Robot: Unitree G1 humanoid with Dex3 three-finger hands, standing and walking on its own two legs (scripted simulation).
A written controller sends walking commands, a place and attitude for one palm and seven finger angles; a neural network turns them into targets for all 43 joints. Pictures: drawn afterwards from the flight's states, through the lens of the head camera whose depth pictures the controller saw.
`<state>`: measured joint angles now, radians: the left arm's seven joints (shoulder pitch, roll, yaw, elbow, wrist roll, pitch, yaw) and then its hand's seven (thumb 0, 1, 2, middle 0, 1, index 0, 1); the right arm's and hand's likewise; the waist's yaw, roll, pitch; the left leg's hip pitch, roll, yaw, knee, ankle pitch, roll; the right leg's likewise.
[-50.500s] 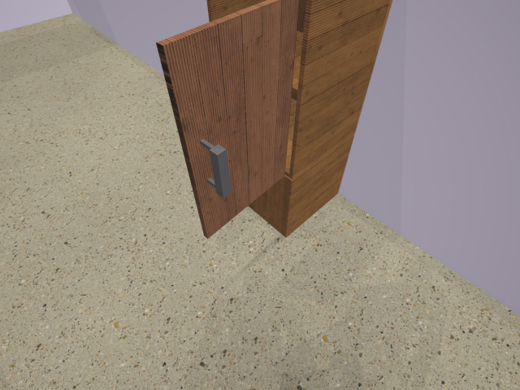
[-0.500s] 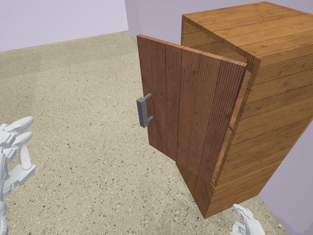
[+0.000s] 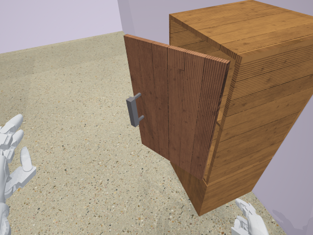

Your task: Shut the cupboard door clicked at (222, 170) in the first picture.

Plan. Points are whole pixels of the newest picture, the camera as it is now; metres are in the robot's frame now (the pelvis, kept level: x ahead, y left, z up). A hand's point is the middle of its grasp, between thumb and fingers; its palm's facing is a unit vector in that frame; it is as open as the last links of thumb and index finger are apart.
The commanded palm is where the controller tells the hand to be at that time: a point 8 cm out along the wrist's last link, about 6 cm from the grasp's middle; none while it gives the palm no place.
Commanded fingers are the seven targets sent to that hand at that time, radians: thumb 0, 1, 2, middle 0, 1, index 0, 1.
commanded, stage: step back with the hand held close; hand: left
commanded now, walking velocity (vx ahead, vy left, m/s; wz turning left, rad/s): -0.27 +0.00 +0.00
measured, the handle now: (136, 109) +0.62 +0.16 -0.05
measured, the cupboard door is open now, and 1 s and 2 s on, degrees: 30 30 30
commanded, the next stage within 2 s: stop stepping back and stand still in 1.24 s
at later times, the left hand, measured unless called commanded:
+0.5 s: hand (14, 182) +0.17 +0.29 +0.15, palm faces +0.36 -0.79 -0.50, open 7.4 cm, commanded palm +0.11 +0.33 +0.17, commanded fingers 0.00 0.90 0.90 -0.20 -0.30 -0.20 -0.30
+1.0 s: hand out of the picture +0.06 +0.28 +0.16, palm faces +0.41 -0.76 -0.50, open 7.4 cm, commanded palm +0.00 +0.32 +0.17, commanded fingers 0.00 0.90 0.90 -0.20 -0.30 -0.20 -0.30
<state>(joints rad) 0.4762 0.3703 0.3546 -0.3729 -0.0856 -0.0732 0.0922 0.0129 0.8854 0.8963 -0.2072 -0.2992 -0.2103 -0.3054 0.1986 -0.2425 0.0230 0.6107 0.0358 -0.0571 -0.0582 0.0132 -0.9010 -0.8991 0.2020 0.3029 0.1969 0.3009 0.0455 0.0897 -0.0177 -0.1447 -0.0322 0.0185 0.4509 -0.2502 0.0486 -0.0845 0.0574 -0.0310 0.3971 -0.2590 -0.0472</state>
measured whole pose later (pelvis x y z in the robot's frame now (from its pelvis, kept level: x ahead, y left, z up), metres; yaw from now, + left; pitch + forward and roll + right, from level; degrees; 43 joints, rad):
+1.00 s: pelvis -0.13 +0.02 -0.02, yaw +2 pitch +0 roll -2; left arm 0.54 0.45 0.45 -0.54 -0.02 -0.24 0.12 0.01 0.88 0.90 -0.21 -0.30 -0.21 -0.31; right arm 0.21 -0.21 0.00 0.57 0.00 -0.03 -0.07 0.01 -0.90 -0.90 0.21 0.30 0.20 0.30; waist -0.01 0.00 0.02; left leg -0.50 -0.02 0.04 0.63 -0.22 0.08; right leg -0.37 0.07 0.03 0.63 -0.26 -0.01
